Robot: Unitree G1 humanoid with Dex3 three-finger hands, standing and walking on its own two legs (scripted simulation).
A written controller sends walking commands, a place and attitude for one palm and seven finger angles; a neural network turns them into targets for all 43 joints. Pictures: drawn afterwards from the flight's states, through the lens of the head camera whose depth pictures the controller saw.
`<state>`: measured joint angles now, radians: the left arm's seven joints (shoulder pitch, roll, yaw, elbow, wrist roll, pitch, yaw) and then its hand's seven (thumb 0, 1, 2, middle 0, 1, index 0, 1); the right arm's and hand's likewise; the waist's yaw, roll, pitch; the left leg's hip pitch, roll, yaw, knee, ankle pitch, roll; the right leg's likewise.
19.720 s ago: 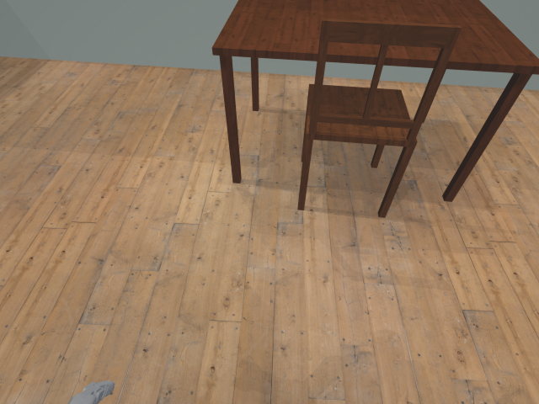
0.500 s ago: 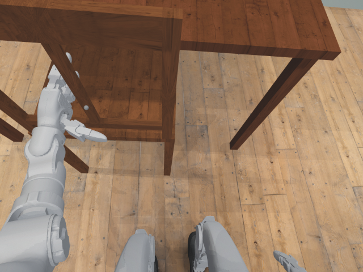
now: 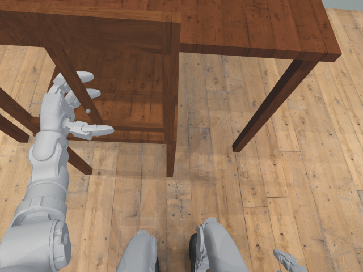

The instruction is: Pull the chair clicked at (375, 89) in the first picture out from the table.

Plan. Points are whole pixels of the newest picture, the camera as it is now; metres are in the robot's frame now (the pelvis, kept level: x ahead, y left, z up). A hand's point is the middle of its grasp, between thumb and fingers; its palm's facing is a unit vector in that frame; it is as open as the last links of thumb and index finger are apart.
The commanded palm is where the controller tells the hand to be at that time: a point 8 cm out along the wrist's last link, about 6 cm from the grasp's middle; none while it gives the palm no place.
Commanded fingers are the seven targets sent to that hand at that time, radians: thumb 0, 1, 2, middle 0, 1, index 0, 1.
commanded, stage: hook a spindle and tug to test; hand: left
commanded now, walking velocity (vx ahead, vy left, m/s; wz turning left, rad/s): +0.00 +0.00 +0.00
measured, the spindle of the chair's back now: (81, 92) +0.49 +0.21 +0.03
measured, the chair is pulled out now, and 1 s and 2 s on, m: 0.00 0.05 0.15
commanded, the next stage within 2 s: step backward, pulling the chair out in 0.96 s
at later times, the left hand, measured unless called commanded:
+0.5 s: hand (89, 113) +0.44 +0.18 +0.03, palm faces -0.05 -1.00 -0.02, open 5.4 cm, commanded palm +0.41 +0.24 +0.02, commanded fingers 0.00 0.90 0.90 -0.50 -1.45 -0.50 -1.45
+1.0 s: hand (86, 127) +0.41 +0.19 +0.02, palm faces -0.05 -1.00 -0.03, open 5.4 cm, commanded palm +0.39 +0.24 +0.02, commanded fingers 0.00 0.90 0.90 -0.50 -1.45 -0.50 -1.45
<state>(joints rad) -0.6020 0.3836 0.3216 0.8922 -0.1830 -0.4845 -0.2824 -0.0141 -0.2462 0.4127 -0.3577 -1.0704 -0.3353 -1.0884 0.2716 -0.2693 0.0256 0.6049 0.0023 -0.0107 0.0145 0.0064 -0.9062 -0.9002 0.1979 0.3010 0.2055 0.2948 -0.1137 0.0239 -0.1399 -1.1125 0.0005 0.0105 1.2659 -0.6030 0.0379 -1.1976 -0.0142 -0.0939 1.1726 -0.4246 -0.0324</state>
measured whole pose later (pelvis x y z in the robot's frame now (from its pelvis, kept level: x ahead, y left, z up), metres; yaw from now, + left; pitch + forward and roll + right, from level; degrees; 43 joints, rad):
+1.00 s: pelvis +0.01 +0.01 +0.00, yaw +0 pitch +25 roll -2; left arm -0.41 0.31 0.27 0.69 -0.20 -0.48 -0.27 0.00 0.72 0.83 -0.43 -1.40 -0.41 -1.45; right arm 0.24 -0.26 0.02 0.58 0.01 -0.04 0.01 0.01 -0.91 -0.90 0.20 0.30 0.21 0.29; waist -0.08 0.02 -0.16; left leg -1.07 -0.01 0.02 1.25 -0.61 0.05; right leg -1.16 -0.02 -0.08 1.16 -0.43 -0.02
